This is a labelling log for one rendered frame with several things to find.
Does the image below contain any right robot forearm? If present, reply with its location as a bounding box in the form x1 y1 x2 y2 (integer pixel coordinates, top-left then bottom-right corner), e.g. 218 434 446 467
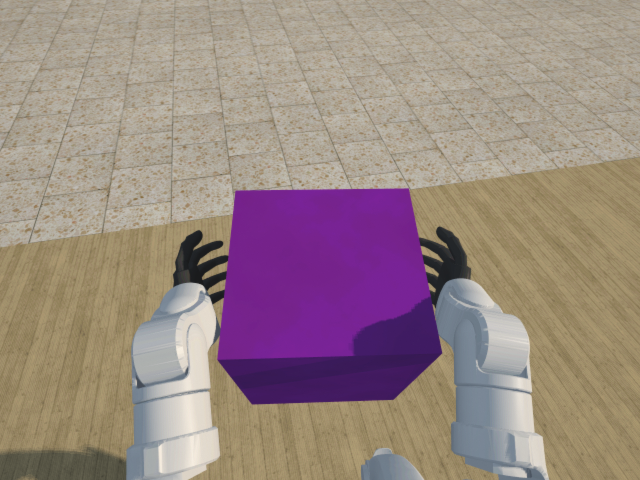
435 278 549 480

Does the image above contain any right robot shin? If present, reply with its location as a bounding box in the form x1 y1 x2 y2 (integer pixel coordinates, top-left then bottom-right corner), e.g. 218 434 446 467
373 448 392 457

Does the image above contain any robot right hand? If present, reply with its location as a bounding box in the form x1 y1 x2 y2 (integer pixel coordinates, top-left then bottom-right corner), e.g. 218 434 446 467
419 227 471 309

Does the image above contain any robot left hand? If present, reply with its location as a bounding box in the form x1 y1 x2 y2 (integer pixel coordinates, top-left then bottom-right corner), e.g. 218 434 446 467
173 230 228 304

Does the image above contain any robot right thigh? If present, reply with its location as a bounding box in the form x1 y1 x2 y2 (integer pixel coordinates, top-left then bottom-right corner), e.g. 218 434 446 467
361 454 424 480

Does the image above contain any carton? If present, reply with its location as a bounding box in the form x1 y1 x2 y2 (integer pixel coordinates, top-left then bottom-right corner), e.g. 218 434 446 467
217 188 442 405

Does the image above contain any left robot forearm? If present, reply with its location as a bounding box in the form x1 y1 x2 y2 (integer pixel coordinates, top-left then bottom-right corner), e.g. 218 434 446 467
126 283 221 480

